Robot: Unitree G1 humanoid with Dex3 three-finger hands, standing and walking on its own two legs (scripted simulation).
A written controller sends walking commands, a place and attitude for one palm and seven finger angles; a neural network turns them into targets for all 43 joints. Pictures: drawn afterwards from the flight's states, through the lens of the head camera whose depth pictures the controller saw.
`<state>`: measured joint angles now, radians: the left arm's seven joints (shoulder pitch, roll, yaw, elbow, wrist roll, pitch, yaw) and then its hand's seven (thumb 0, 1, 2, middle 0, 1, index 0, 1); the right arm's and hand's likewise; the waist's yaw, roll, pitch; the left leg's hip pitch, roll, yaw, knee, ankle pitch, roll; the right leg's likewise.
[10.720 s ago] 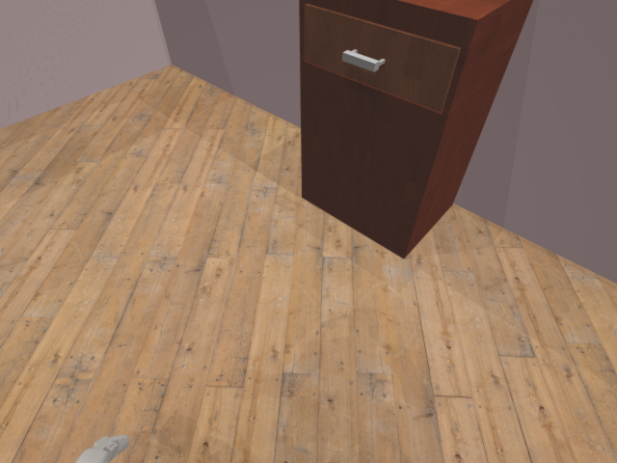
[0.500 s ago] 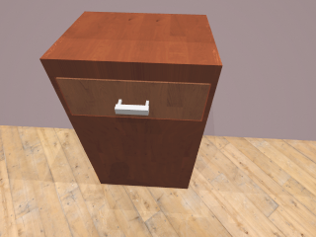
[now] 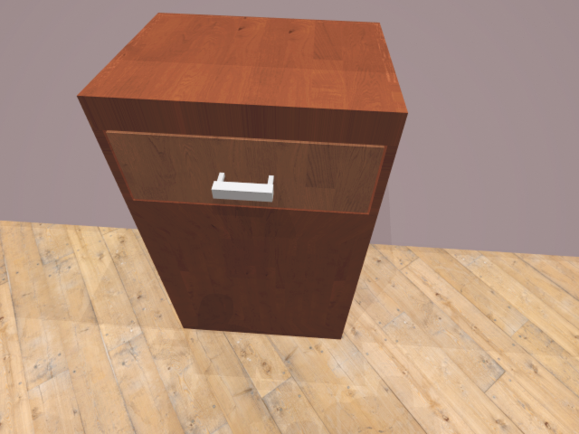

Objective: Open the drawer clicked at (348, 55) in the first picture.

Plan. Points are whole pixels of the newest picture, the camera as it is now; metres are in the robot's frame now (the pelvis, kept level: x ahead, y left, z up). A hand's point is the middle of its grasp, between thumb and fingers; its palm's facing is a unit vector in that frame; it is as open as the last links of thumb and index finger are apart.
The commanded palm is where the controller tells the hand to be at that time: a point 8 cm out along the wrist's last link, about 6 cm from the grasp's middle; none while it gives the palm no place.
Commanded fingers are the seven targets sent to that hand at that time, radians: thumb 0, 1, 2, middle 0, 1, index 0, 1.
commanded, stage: look again from close up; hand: left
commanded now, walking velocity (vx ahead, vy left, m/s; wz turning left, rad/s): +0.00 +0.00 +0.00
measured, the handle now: (244, 184) +0.58 +0.12 +0.00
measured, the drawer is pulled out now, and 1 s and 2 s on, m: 0.00 0.00 0.00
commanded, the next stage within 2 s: shuffle to correct the standing spot in 0.42 s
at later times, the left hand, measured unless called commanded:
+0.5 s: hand out of the picture -0.01 +0.17 -0.18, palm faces +0.05 -0.99 -0.16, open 7.4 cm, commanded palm none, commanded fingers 0.00 0.90 0.90 -0.20 -0.30 -0.20 -0.30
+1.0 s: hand out of the picture -0.07 +0.14 -0.18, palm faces +0.11 -0.99 -0.13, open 7.4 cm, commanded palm none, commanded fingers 0.00 0.90 0.90 -0.20 -0.30 -0.20 -0.30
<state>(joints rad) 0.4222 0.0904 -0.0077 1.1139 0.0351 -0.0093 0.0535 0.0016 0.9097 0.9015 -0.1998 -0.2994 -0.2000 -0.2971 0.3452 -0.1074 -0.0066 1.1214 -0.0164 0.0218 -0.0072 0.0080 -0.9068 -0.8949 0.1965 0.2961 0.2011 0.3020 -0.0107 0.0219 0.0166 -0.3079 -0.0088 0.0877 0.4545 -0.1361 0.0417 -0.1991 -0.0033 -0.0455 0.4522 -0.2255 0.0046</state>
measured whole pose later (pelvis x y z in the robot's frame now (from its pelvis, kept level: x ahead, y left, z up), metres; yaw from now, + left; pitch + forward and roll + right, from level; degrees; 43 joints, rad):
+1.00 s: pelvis +0.00 -0.02 +0.00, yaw +2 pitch -1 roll -2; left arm 0.49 0.15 0.04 1.03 0.04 0.02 0.03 0.00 0.91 0.90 -0.20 -0.30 -0.20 -0.30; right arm 0.34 -0.13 -0.03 1.04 -0.02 0.02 -0.01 0.01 -0.91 -0.89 0.20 0.30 0.20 0.30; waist 0.01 -0.04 -0.04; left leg -0.42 0.03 0.07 0.79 -0.37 0.04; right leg -0.19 0.03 -0.10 0.43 -0.22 -0.04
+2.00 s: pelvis +0.03 -0.05 -0.02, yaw -2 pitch -2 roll -1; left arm 0.24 0.19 0.03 0.97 0.03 0.05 0.05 0.00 0.91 0.90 -0.20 -0.30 -0.20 -0.30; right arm 0.23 -0.19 -0.05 0.91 -0.02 0.03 0.00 0.01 -0.92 -0.90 0.19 0.30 0.20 0.30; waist 0.01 -0.02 0.05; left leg -0.32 -0.01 0.11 0.66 -0.31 0.08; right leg -0.36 -0.08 -0.10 0.65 -0.30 -0.02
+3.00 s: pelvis +0.03 -0.05 +0.00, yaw -2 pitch +0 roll +1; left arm 0.30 0.12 -0.04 1.13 0.02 0.00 0.03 0.01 0.92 0.90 -0.20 -0.30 -0.20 -0.30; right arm 0.30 -0.15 0.03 1.12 -0.01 -0.03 -0.02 0.01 -0.91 -0.89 0.20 0.30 0.20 0.30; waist -0.01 0.02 0.02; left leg -0.21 -0.06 0.13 0.36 -0.16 0.09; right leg -0.18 0.01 -0.07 0.43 -0.26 -0.04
